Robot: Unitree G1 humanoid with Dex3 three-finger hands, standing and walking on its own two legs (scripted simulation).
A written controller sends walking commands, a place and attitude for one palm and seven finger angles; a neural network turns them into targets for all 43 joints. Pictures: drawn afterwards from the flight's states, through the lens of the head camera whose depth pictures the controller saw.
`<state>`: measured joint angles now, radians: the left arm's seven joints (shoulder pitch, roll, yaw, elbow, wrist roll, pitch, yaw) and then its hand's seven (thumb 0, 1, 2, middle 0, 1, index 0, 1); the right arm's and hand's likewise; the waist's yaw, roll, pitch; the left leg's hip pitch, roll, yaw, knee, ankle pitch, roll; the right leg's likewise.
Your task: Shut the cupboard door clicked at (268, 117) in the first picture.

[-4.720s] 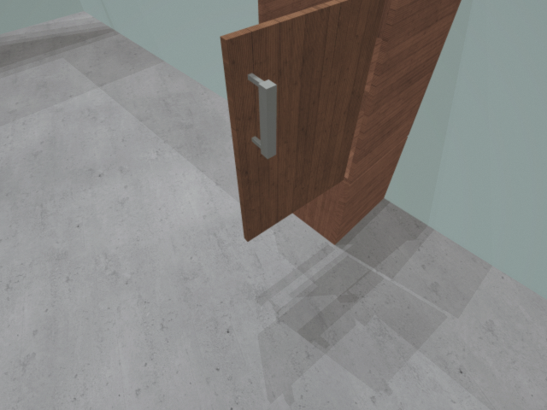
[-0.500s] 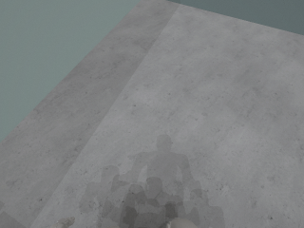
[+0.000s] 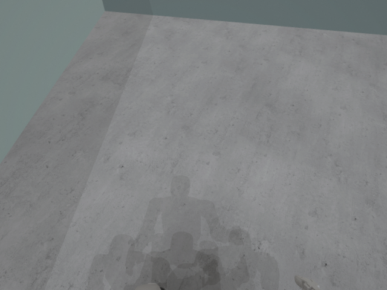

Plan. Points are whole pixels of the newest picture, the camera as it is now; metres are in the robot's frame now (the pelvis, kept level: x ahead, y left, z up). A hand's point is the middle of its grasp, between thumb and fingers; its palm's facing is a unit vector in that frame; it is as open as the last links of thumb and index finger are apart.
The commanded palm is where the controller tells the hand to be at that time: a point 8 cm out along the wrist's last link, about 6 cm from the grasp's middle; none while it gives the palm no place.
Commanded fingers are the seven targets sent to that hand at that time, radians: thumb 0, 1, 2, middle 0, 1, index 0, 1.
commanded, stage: walk around to get in front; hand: left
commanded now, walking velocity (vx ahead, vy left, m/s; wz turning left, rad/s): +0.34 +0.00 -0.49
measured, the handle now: out of the picture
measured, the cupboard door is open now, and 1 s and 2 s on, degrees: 84 84 84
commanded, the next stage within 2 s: walk to a spot facing it in 0.54 s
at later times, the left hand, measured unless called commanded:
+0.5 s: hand (166, 199) +0.36 +0.10 -0.15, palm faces -0.21 -0.96 -0.20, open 7.3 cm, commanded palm none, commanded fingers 0.00 0.90 0.90 -0.20 -0.30 -0.20 -0.30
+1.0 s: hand (189, 151) +0.53 +0.05 -0.15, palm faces -0.08 -0.98 -0.18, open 7.3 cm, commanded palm none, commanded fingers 0.00 0.90 0.90 -0.20 -0.30 -0.20 -0.30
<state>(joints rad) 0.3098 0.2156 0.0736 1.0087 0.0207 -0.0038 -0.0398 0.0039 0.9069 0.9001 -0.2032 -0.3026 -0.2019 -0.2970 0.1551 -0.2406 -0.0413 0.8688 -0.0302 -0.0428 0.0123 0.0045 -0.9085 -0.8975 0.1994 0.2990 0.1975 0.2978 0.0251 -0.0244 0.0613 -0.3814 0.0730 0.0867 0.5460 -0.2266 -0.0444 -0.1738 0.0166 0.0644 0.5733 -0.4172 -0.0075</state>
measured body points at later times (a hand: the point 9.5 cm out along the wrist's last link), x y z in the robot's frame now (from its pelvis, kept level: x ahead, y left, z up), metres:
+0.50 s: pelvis +0.21 -0.06 +0.01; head +0.25 -0.06 +0.45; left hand +0.37 +0.16 -0.14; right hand +0.15 -0.30 -0.14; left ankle +0.23 +0.09 -0.67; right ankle +0.19 -0.16 -0.73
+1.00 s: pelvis +0.41 -0.11 +0.01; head +0.44 -0.11 +0.46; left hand +0.53 +0.11 -0.14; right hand +0.36 -0.33 -0.15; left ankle +0.39 +0.03 -0.68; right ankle +0.37 -0.21 -0.73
